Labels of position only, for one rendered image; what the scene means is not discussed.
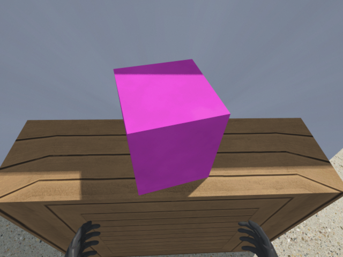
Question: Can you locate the pedestal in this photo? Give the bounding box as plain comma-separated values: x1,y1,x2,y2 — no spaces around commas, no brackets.
0,118,343,257

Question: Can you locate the right robot hand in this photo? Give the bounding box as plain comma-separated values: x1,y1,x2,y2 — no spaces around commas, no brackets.
238,220,278,257

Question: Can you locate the carton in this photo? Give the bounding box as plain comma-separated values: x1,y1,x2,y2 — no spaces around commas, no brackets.
114,59,230,195

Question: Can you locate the left robot hand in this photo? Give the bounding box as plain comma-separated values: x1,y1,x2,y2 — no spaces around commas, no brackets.
64,221,100,257

